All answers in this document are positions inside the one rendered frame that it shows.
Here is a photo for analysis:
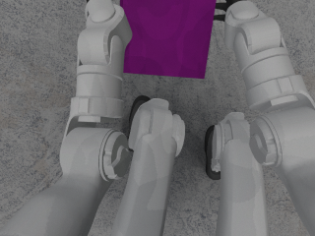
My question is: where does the robot left foot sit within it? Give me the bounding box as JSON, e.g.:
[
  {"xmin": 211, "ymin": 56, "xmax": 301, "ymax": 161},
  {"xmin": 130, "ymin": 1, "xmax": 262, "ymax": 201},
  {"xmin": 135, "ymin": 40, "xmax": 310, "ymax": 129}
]
[{"xmin": 127, "ymin": 95, "xmax": 151, "ymax": 152}]

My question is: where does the robot left upper arm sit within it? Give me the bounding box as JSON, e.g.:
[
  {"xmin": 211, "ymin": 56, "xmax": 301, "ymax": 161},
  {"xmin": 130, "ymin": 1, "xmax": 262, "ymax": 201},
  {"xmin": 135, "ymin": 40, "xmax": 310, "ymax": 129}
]
[{"xmin": 0, "ymin": 127, "xmax": 131, "ymax": 236}]

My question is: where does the right robot hand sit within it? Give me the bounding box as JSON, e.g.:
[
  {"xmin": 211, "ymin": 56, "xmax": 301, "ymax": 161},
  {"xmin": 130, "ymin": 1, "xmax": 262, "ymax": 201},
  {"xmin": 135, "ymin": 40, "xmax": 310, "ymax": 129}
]
[{"xmin": 214, "ymin": 0, "xmax": 246, "ymax": 22}]

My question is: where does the robot right forearm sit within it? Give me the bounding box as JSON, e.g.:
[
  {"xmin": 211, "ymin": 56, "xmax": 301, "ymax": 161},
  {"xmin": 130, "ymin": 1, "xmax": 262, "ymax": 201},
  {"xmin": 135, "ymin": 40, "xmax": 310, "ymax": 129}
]
[{"xmin": 224, "ymin": 0, "xmax": 315, "ymax": 113}]

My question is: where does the robot left forearm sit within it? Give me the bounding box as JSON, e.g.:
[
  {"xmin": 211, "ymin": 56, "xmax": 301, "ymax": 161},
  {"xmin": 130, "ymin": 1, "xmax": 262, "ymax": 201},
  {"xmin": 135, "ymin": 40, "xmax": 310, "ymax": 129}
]
[{"xmin": 59, "ymin": 0, "xmax": 133, "ymax": 163}]

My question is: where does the robot foot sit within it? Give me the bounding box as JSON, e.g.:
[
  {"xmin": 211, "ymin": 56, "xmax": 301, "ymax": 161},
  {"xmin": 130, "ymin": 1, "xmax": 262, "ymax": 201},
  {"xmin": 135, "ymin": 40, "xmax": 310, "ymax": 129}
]
[
  {"xmin": 204, "ymin": 125, "xmax": 221, "ymax": 180},
  {"xmin": 127, "ymin": 95, "xmax": 151, "ymax": 152}
]

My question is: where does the carton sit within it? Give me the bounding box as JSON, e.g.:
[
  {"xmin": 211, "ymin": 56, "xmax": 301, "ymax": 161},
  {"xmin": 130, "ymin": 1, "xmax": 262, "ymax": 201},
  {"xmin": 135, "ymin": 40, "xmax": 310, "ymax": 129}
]
[{"xmin": 120, "ymin": 0, "xmax": 217, "ymax": 79}]

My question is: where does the robot right upper arm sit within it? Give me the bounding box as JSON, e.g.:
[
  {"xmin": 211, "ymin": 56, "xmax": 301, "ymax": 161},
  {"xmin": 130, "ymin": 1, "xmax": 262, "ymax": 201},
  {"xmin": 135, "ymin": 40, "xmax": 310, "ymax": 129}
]
[{"xmin": 249, "ymin": 106, "xmax": 315, "ymax": 236}]

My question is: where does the robot right foot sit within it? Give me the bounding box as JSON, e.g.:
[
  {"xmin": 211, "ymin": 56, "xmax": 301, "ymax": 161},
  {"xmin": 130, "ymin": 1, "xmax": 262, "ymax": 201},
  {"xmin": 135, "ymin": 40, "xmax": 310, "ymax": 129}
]
[{"xmin": 204, "ymin": 125, "xmax": 221, "ymax": 180}]

